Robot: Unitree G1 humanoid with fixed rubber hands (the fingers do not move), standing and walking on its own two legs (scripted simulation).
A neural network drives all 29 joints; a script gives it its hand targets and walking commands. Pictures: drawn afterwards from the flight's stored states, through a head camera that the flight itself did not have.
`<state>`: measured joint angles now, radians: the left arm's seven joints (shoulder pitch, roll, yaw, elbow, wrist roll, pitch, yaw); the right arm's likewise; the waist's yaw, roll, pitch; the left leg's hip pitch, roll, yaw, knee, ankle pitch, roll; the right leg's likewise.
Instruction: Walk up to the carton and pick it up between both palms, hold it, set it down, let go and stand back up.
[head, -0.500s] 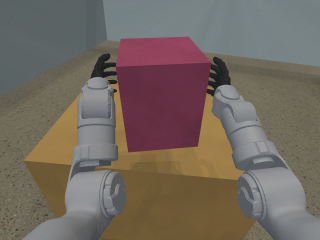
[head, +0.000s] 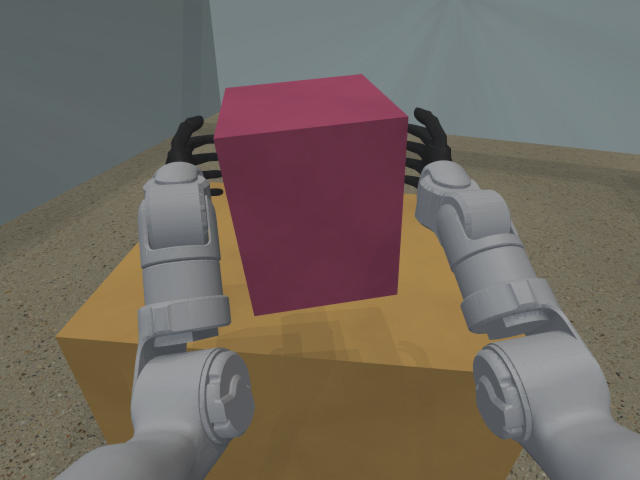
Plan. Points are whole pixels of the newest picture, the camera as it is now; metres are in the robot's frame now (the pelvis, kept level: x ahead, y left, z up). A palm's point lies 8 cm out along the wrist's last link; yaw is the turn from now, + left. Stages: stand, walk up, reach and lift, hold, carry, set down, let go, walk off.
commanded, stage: hold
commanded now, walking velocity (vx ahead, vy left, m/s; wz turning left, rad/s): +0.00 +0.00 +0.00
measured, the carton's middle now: (310, 190) +0.45 +0.00 +0.23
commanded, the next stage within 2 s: none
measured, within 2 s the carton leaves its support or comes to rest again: neither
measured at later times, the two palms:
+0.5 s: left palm (195, 165) +0.37 +0.14 +0.30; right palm (442, 169) +0.36 -0.15 +0.30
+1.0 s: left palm (191, 179) +0.37 +0.14 +0.29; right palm (432, 170) +0.37 -0.14 +0.29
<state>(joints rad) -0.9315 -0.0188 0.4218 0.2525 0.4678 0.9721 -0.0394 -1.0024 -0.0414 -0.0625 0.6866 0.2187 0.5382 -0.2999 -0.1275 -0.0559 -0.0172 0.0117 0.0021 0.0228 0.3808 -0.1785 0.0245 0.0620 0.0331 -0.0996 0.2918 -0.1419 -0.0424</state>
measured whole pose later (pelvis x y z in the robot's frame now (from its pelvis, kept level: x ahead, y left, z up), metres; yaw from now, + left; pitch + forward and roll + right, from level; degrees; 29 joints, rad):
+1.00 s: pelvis +0.01 -0.01 +0.00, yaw +1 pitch -12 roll -1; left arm -0.89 -0.02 0.41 0.16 0.47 0.99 -0.06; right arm -0.97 -0.04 -0.01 0.58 0.26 0.57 -0.34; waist -0.15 -0.06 0.00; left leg 0.02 0.00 0.01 0.38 -0.19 0.01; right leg 0.08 0.04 -0.09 0.29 -0.16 -0.05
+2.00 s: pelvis +0.01 +0.00 +0.00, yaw +1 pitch -12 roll -1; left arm -0.97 -0.02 0.44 0.29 0.49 0.92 -0.05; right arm -1.00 -0.02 -0.10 0.69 0.18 0.50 -0.29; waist -0.13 -0.05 0.02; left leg 0.03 -0.01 0.02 0.36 -0.17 0.02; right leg 0.07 0.03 -0.08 0.29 -0.15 -0.04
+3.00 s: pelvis +0.00 +0.00 +0.00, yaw +0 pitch -13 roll -1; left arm -0.97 -0.04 0.45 0.26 0.51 0.93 -0.07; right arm -0.97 -0.02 -0.12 0.66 0.15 0.51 -0.29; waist -0.13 -0.04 0.02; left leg 0.03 -0.01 0.02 0.36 -0.16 0.03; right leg 0.07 0.04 -0.07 0.30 -0.15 -0.04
